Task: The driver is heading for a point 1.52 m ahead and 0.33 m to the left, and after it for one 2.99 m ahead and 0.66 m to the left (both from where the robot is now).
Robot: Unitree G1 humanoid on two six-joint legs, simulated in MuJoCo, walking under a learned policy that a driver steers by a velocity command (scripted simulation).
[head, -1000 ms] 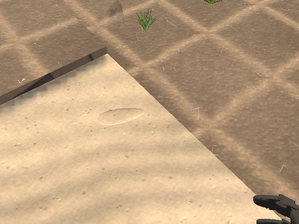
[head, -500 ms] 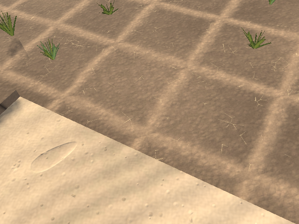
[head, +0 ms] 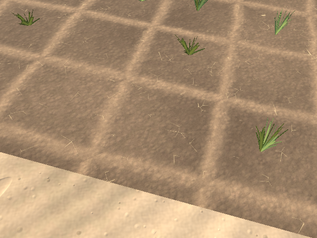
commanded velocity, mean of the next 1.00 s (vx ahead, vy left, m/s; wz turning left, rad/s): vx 0.00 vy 0.00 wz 0.32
